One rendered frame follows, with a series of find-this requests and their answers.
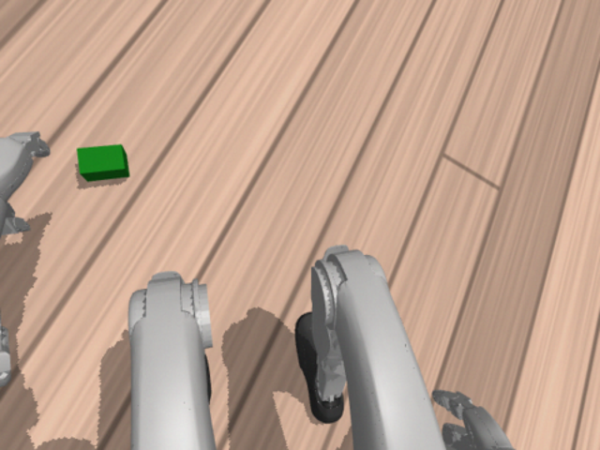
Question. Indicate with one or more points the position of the left robot hand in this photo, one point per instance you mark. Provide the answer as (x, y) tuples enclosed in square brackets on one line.
[(16, 151)]

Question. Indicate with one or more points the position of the small box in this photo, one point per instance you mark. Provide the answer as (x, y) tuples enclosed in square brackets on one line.
[(103, 162)]

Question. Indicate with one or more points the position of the right robot hand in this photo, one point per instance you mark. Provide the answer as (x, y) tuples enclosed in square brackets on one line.
[(481, 431)]

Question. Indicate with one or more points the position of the right robot foot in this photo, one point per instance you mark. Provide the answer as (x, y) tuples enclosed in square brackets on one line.
[(325, 411)]

